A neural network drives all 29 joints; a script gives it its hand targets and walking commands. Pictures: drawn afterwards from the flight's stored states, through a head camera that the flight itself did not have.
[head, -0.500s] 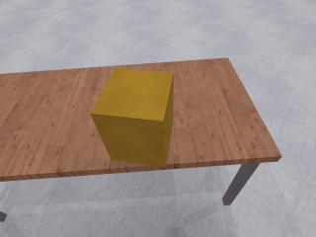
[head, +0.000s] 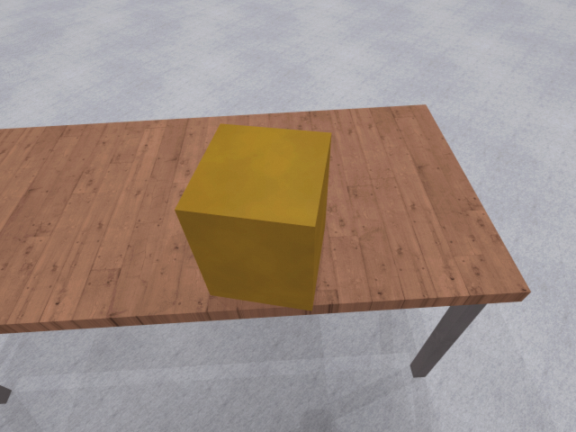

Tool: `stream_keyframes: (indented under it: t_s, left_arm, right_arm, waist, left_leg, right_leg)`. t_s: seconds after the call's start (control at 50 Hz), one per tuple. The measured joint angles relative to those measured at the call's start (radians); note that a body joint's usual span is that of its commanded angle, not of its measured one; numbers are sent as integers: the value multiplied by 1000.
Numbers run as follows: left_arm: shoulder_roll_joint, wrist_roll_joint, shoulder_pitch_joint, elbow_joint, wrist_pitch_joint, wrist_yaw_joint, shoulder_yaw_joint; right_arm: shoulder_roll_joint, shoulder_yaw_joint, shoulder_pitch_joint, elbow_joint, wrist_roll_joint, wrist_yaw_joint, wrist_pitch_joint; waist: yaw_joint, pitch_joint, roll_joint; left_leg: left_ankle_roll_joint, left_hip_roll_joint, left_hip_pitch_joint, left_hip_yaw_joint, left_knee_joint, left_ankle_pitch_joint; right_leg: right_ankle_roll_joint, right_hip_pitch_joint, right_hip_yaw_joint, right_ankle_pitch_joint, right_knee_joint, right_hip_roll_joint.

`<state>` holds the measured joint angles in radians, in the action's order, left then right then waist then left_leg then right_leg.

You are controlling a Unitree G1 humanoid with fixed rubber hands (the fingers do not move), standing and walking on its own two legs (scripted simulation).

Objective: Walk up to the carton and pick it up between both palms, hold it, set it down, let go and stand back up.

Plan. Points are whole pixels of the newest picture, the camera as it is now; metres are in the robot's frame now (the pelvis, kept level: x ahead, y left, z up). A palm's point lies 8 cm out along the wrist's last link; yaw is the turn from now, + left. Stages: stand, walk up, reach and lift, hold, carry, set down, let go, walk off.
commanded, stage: walk up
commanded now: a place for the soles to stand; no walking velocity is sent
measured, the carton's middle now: (267, 219) +0.48 +0.07 -0.02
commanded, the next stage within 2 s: none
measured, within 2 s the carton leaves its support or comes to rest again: neither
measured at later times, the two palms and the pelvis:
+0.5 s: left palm (104, 422) +0.17 +0.31 -0.12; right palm (451, 422) +0.17 -0.20 -0.11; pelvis +0.07 +0.05 +0.00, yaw +2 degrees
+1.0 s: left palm (110, 400) +0.19 +0.30 -0.09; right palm (472, 407) +0.19 -0.23 -0.09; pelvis +0.07 +0.04 +0.00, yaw +1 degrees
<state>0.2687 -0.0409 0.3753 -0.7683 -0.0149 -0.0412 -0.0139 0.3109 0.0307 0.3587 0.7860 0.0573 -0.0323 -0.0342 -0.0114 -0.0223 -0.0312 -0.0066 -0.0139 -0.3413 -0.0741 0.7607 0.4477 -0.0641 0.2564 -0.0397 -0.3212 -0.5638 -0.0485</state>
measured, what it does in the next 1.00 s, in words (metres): steps on the spot: left foot, then right foot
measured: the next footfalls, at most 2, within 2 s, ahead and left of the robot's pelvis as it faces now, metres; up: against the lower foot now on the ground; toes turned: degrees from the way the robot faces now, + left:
left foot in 0.14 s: +0.11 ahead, +0.19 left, +0.00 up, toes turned +5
right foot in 0.44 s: +0.12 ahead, -0.08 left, +0.00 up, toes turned +0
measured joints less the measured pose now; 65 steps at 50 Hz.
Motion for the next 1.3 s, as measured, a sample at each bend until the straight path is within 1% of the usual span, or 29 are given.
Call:
stream_keyframes:
  t_s: [0.02, 0.06, 0.1, 0.12, 0.14, 0.16, 0.18, 0.22, 0.24, 0.28, 0.32, 0.38, 0.42, 0.44, 0.48, 0.54, 0.64, 0.76, 0.96, 1.3]
  left_arm:
    - [3, -4, 8, -6, -1, -4, -7]
    - [11, -9, 18, -13, -4, -4, -17]
    - [20, -13, 24, -8, -2, 6, -25]
    - [27, -11, 25, -3, 0, 13, -27]
    - [33, -7, 25, 1, 3, 21, -27]
    - [39, -1, 19, -2, 8, 26, -29]
    - [39, 2, 11, -6, 17, 29, -31]
    - [30, 11, 3, -3, 43, 32, -30]
    - [26, 14, -2, 2, 53, 34, -28]
    - [23, 11, -17, 15, 61, 35, -27]
    - [20, 15, -38, 28, 55, 39, -30]
    - [12, 25, -72, 42, 41, 48, -25]
    - [6, 24, -93, 50, 38, 53, -21]
    - [-1, 19, -107, 49, 36, 53, -21]
    - [-15, 16, -135, 42, 37, 55, -13]
    - [-13, 30, -152, 55, 40, 61, -3]
    - [-1, 39, -194, 65, 33, 66, 3]
    - [17, 45, -215, 64, 34, 72, 2]
    - [19, 45, -195, 51, 44, 82, 5]
    - [11, 40, -175, 36, 43, 91, 16]
  right_arm:
    - [6, 5, 0, -8, 4, 0, -2]
    - [13, 16, 2, -25, 5, 1, 1]
    - [16, 18, 0, -36, -4, 3, 10]
    - [14, 17, -2, -44, -11, 5, 20]
    - [13, 16, 0, -55, -19, 6, 34]
    - [5, 15, -3, -61, -23, 10, 48]
    - [-4, 12, -7, -69, -23, 14, 54]
    - [-23, 4, -20, -82, -23, 23, 49]
    - [-35, 1, -25, -88, -20, 27, 45]
    - [-62, -11, -29, -100, -17, 39, 39]
    - [-82, -25, -30, -108, -14, 46, 38]
    - [-90, -36, -39, -112, -21, 46, 36]
    - [-85, -36, -47, -117, -24, 43, 29]
    - [-78, -35, -54, -115, -30, 42, 28]
    - [-64, -29, -67, -110, -42, 40, 25]
    - [-56, -27, -75, -122, -46, 43, 21]
    - [-32, -19, -93, -138, -49, 39, 37]
    - [-8, -11, -103, -149, -51, 40, 36]
    - [-9, -12, -89, -147, -55, 32, 25]
    - [-17, -9, -20, -116, -51, 30, 35]
  waist:
    - [-4, -10, -5]
    - [-8, -33, -11]
    - [-16, -51, -6]
    - [-22, -61, 3]
    - [-25, -67, 14]
    - [-27, -77, 38]
    - [-27, -82, 55]
    - [-17, -78, 58]
    - [-8, -74, 55]
    - [3, -71, 57]
    - [7, -65, 68]
    - [12, -59, 76]
    - [11, -59, 76]
    - [8, -63, 68]
    - [11, -70, 40]
    - [7, -49, 35]
    - [0, -50, 25]
    - [0, -49, 24]
    - [6, -43, 23]
    - [15, -34, 39]
  left_leg:
    - [9, -10, -20, 23, 39, -2]
    - [26, -35, -53, 58, 69, -12]
    - [30, -63, -62, 71, 13, -36]
    - [29, -68, -48, 71, -57, -82]
    - [30, -67, -28, 64, -124, -175]
    - [33, -48, -21, 47, -128, -225]
    - [28, -34, -19, 33, -112, -214]
    - [11, -31, -10, 23, -98, -164]
    - [2, -35, -1, 23, -105, -150]
    - [-1, -41, 25, 22, -137, -153]
    - [4, -40, 48, 17, -168, -162]
    - [8, -34, 61, 13, -169, -151]
    - [12, -31, 59, 11, -138, -125]
    - [15, -34, 57, 14, -118, -110]
    - [28, -48, 67, 30, -110, -99]
    - [28, -42, 78, 24, -149, -111]
    - [31, -45, 93, 19, -186, -125]
    - [39, -50, 103, 19, -197, -128]
    - [47, -56, 112, 25, -202, -140]
    - [42, -45, 90, 31, -225, -190]
  right_leg:
    - [6, -9, 1, 0, 4, 1]
    - [32, -34, 10, -2, 16, 14]
    - [56, -48, 15, -13, 15, 34]
    - [65, -46, 12, -28, -5, 47]
    - [71, -36, 8, -52, -43, 63]
    - [66, -20, -3, -82, -97, 85]
    - [64, 4, -16, -131, -166, 94]
    - [76, 56, -18, -234, -288, 74]
    - [83, 78, -11, -262, -334, 60]
    - [89, 110, 6, -265, -382, 48]
    - [92, 121, 22, -224, -346, 57]
    - [92, 93, 41, -133, -206, 77]
    - [82, 45, 46, -20, -76, 82]
    - [77, 28, 49, 30, -42, 79]
    - [77, 10, 65, 26, -39, 67]
    - [76, 14, 61, 6, -33, 71]
    - [72, 7, 58, 14, -8, 68]
    - [64, 2, 59, 11, -8, 63]
    - [54, -6, 65, 17, -8, 56]
    - [55, 17, 70, 59, 6, 65]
